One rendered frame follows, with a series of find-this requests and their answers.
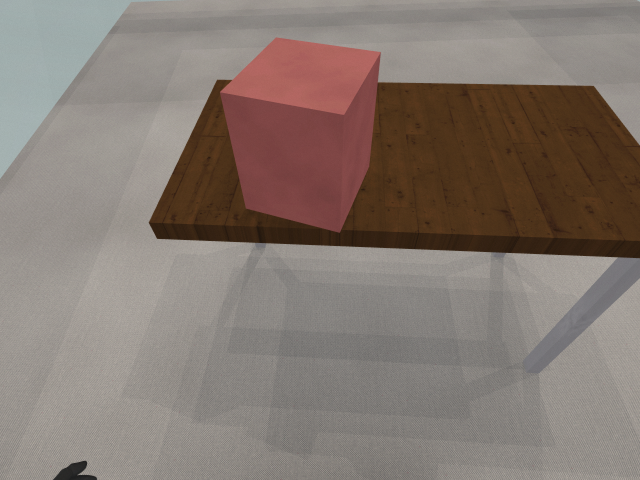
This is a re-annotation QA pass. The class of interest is carton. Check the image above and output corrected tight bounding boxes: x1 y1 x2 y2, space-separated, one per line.
220 37 381 233

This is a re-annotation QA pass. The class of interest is table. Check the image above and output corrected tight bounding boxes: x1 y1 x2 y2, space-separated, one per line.
149 80 640 373

